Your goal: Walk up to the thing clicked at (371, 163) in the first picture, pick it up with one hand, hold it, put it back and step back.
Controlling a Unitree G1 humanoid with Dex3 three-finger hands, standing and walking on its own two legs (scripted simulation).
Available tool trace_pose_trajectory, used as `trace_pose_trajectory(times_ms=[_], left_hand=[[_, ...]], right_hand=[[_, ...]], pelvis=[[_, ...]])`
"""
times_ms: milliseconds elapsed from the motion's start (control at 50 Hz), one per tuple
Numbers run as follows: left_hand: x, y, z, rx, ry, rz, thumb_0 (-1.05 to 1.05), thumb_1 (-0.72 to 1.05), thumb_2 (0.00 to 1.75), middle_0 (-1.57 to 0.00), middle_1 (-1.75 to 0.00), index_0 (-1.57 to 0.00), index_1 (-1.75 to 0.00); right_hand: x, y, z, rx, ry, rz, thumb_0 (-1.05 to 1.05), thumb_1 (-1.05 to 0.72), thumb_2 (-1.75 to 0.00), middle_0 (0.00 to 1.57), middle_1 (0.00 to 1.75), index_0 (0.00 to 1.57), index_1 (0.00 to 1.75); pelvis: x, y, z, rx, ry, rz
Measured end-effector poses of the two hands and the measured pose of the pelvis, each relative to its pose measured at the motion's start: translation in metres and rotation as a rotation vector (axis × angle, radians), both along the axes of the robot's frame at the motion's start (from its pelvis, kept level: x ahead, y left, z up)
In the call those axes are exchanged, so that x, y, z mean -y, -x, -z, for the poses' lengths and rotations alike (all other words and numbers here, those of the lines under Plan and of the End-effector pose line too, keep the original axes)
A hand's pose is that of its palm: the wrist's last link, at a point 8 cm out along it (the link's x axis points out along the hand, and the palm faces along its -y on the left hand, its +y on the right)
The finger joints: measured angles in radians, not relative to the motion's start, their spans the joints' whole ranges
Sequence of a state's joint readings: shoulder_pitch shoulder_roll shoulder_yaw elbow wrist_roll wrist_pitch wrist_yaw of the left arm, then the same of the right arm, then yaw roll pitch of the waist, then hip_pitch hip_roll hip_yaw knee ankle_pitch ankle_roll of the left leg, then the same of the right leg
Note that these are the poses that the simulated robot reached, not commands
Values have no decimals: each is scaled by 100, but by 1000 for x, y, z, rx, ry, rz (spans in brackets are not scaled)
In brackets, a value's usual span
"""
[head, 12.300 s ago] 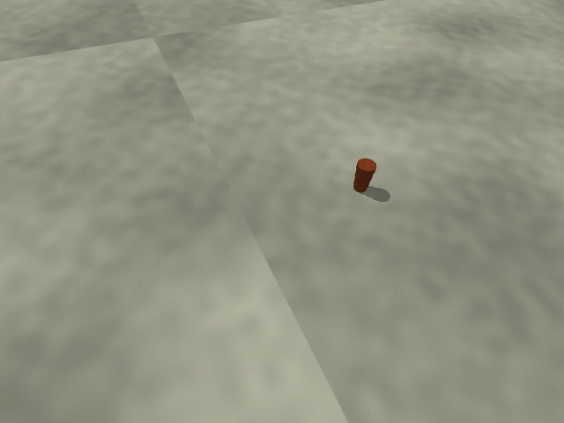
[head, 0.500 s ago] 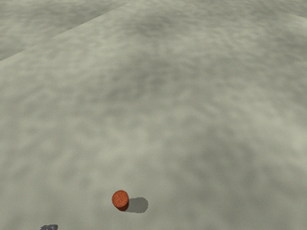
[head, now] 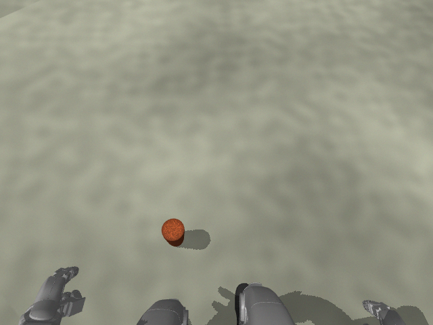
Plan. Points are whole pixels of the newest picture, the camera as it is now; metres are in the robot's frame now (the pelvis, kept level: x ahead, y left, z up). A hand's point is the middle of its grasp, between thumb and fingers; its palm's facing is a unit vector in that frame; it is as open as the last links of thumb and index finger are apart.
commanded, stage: walk up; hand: left
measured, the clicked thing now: (174, 234) +0.42 +0.14 -0.68
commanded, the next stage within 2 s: none
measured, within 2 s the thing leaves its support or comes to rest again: neither
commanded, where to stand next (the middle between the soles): +0.08 -0.04 m, yaw -3 degrees
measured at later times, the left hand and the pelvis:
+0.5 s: hand out of the picture -0.01 +0.26 -0.15, palm faces -0.10 -0.92 -0.39, open 7.4 cm; pelvis -0.13 +0.00 +0.00, yaw -4 degrees
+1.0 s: hand out of the picture -0.19 +0.27 -0.15, palm faces -0.06 -0.94 -0.33, open 7.4 cm; pelvis -0.27 +0.00 +0.01, yaw -4 degrees
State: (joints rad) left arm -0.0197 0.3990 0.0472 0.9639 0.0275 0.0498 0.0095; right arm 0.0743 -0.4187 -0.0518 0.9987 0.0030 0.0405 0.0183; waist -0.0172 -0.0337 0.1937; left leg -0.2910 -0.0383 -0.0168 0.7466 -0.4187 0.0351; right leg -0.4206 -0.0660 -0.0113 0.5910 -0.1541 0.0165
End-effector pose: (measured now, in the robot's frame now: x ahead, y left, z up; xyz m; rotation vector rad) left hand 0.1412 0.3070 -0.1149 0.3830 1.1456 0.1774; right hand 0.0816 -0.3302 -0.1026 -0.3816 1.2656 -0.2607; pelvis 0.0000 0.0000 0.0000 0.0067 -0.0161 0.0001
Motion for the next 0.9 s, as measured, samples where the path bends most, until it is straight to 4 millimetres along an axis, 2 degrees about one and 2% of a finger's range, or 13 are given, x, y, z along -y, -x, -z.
trace_pose_trajectory(times_ms=[60,160,300,400,460,580,660,740,820,900], left_hand=[[-12,2,10,34,9,-2,1,91,90,-21,-30,-21,-30],[-14,28,6,8,25,-4,1,91,90,-20,-30,-20,-30],[-17,80,3,-46,14,12,1,91,90,-21,-30,-20,-30],[-13,115,4,-48,-13,31,1,91,90,-21,-30,-20,-30],[-3,140,-1,-42,-18,31,1,91,90,-20,-30,-20,-30],[3,185,-19,-13,-9,21,1,91,90,-21,-30,-21,-30],[-4,198,-20,31,-13,26,1,91,90,-21,-30,-21,-30],[-16,213,-6,95,10,19,1,90,90,-21,-30,-21,-30],[-16,247,-1,56,39,-14,1,91,90,-21,-30,-20,-30],[-13,286,-3,11,68,-37,1,91,90,-21,-30,-20,-30]], right_hand=[[-12,33,3,-37,24,2,0,-90,-90,20,30,21,30],[-33,77,-7,-81,13,19,0,-90,-90,21,30,21,30],[-39,97,-9,-9,11,29,1,-90,-90,21,30,21,30],[-29,108,3,70,-4,22,0,-90,-90,21,30,21,30],[-20,119,10,101,-21,29,0,-90,-90,21,30,21,30],[-18,149,-2,132,-40,29,0,-90,-90,21,30,21,30],[-20,178,-5,122,-9,4,0,-90,-90,21,30,21,30],[-27,215,-2,87,34,-28,0,-90,-90,21,30,21,30],[-40,254,-12,58,20,-35,0,-90,-90,21,30,21,30],[-38,277,-25,64,26,-32,1,-90,-90,21,30,21,30]], pelvis=[[-12,17,8,10,-2,-5],[-19,37,-5,5,34,2],[-21,70,-8,-7,37,45],[-13,102,2,8,20,83],[-8,123,4,34,59,74],[-6,155,-7,23,-17,83],[-12,182,-5,0,-12,61],[-20,213,6,20,-19,23],[-20,234,-2,38,-4,20],[-15,251,-12,28,22,35]])
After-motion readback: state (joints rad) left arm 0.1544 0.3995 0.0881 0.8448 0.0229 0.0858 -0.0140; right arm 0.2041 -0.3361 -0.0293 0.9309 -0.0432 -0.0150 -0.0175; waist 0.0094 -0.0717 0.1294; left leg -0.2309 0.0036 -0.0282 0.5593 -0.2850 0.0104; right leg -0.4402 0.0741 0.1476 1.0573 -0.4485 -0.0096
